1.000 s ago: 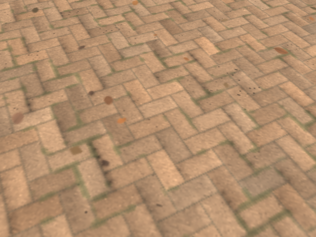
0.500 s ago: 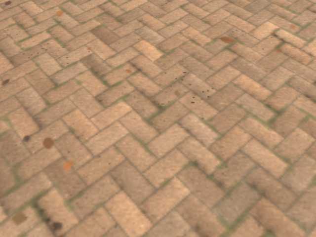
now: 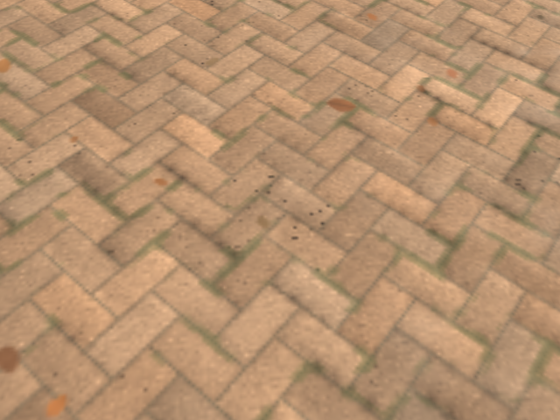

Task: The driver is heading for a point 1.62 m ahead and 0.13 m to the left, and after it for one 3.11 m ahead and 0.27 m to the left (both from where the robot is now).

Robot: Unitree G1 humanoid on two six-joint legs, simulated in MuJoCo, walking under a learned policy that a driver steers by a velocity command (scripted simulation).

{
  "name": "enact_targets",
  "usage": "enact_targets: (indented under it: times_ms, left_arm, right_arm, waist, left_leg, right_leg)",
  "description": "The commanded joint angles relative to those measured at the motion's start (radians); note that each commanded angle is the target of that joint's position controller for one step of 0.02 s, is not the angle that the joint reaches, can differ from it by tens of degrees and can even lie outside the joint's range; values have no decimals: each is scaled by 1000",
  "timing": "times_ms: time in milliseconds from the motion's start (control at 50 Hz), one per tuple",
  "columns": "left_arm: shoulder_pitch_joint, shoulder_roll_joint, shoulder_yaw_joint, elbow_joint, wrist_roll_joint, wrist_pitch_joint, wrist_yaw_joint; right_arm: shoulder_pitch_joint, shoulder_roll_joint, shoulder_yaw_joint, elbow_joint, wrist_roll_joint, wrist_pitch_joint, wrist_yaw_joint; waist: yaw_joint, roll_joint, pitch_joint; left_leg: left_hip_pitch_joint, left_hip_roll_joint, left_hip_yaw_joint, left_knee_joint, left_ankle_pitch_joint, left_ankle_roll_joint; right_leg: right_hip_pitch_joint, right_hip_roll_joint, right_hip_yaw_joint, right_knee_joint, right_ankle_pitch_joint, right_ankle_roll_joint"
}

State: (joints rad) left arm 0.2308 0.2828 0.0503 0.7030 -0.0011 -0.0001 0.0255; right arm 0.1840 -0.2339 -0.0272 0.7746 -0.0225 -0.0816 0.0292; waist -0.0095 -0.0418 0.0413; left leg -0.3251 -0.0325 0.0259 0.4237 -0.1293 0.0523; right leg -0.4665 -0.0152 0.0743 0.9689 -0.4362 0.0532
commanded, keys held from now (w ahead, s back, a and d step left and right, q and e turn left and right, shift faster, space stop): no key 1.00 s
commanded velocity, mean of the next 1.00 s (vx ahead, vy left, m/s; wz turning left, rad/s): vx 0.04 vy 0.00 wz -0.02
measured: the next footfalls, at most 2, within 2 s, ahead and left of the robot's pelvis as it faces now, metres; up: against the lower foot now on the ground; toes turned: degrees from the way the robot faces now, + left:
right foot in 0.16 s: +0.11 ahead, -0.15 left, +0.00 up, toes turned +2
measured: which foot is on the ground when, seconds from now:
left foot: down 0.00-1.00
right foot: up 0.00-0.14, down 0.16-1.00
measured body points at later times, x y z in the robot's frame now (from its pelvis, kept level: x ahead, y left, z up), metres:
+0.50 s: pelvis +0.06 -0.02 -0.01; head +0.07 -0.02 +0.44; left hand +0.18 +0.23 -0.12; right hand +0.17 -0.28 -0.14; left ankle +0.06 +0.09 -0.74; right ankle +0.07 -0.15 -0.74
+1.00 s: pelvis +0.06 -0.02 +0.00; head +0.07 -0.02 +0.45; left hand +0.12 +0.23 -0.15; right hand +0.11 -0.27 -0.15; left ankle +0.06 +0.09 -0.74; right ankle +0.07 -0.15 -0.74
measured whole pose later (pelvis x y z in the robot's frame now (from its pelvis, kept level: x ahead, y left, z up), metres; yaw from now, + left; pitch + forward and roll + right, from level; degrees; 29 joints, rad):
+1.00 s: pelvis +0.06 -0.02 +0.00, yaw +0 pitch -2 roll +0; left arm 0.22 0.21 0.05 0.98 0.00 0.00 0.05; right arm 0.18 -0.21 -0.02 1.07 0.00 0.00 -0.03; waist -0.01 0.00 0.04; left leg -0.20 0.00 0.01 0.51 -0.28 0.01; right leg -0.21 0.00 0.04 0.51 -0.27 0.02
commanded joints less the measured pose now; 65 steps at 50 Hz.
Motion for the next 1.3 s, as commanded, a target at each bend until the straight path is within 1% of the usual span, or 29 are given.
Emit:
enact_targets:
  times_ms: [20,60,100,120,140,160,180,200,220,240,260,300,340,400,480,660,900,1100,1300]
  left_arm:
    - [96,25,6,-31,5,6,9]
    - [73,43,12,-26,2,15,11]
    - [41,49,16,-27,5,25,10]
    - [32,43,16,-25,9,26,9]
    - [16,44,17,-28,17,25,9]
    - [-1,61,19,-40,28,23,11]
    - [-8,99,24,-54,27,21,16]
    - [-33,140,37,-38,15,22,16]
    - [-36,89,32,-38,14,18,9]
    - [-37,55,22,-32,21,12,5]
    - [-44,49,19,-31,23,6,3]
    - [-36,49,19,-23,18,-9,2]
    - [-23,52,20,-14,13,-14,4]
    - [-22,52,20,-4,11,-13,7]
    - [-19,49,21,16,10,-10,9]
    - [-16,36,21,91,8,-8,14]
    - [-8,26,17,216,6,-5,22]
    - [14,11,6,307,5,-5,24]
    - [41,-5,-7,366,3,-6,24]
  right_arm:
    - [-62,-146,-32,-45,3,-2,-8]
    - [-52,-153,-32,-29,10,9,-11]
    - [-62,-147,-26,-18,14,22,-11]
    - [-74,-140,-22,-15,18,27,-11]
    - [-64,-122,-14,-6,21,30,-10]
    - [-37,-100,-5,7,15,29,-9]
    - [-6,-90,0,13,0,27,-8]
    - [54,-86,-2,23,2,28,-8]
    - [14,-99,-3,29,1,33,-14]
    - [-14,-103,-5,26,5,39,-19]
    - [-19,-94,-4,30,6,45,-24]
    - [-7,-98,-5,39,3,52,-29]
    - [-12,-97,-6,49,7,52,-30]
    - [-21,-97,-7,67,13,54,-30]
    - [-25,-97,-9,98,16,63,-34]
    - [-30,-101,-14,171,19,76,-50]
    - [-9,-89,-11,249,19,77,-61]
    - [31,-72,-6,286,20,76,-65]
    - [78,-55,0,304,21,75,-67]
  waist:
    - [45,176,-192]
    - [31,168,-200]
    - [28,159,-165]
    - [36,153,-141]
    - [37,141,-115]
    - [29,113,-96]
    - [3,53,-95]
    - [-48,-61,-79]
    - [-10,-55,-58]
    - [-5,-47,-41]
    - [-8,-48,-37]
    - [-9,-42,-51]
    - [-4,-20,-71]
    - [-1,1,-80]
    - [-1,26,-77]
    - [-3,39,-53]
    - [-2,39,-17]
    - [1,43,2]
    - [3,44,11]
  left_leg:
    - [88,233,-140,-96,657,181]
    - [90,242,-146,-104,509,178]
    - [54,234,-157,-115,261,162]
    - [27,218,-158,-113,120,143]
    - [5,193,-160,-110,-10,109]
    - [-24,168,-162,-99,-115,63]
    - [-55,122,-137,-61,-209,24]
    - [-46,55,-70,-59,-242,-6]
    - [11,43,-39,-26,-206,-25]
    - [28,44,-35,-8,-172,-27]
    - [41,51,-37,3,-137,-23]
    - [55,56,-41,19,-70,-19]
    - [72,61,-43,34,-15,-17]
    - [87,63,-44,47,28,-22]
    - [101,65,-45,51,46,-27]
    - [113,69,-49,33,29,-30]
    - [100,66,-49,-8,-44,-29]
    - [93,62,-48,-33,-86,-26]
    - [92,58,-46,-41,-88,-24]
  right_leg:
    - [157,-25,-17,-183,109,15]
    - [202,-25,-20,-261,181,10]
    - [248,-22,-28,-353,227,-5]
    - [287,-15,-40,-431,272,-19]
    - [319,-14,-38,-505,308,-35]
    - [354,-55,12,-538,377,-54]
    - [386,-114,63,-531,466,-80]
    - [328,-106,60,-507,335,-107]
    - [248,-73,46,-527,212,-100]
    - [215,-64,43,-539,198,-86]
    - [205,-57,38,-535,241,-75]
    - [226,-52,29,-509,328,-69]
    - [247,-48,24,-487,391,-69]
    - [263,-44,20,-472,439,-72]
    - [269,-38,15,-469,456,-74]
    - [275,-22,-4,-488,427,-69]
    - [271,-8,-23,-528,340,-59]
    - [256,-2,-33,-550,289,-56]
    - [243,0,-38,-560,273,-55]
